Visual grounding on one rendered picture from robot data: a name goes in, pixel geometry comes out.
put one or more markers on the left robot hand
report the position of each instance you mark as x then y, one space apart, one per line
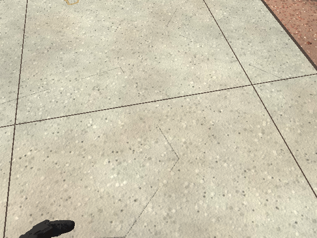
48 229

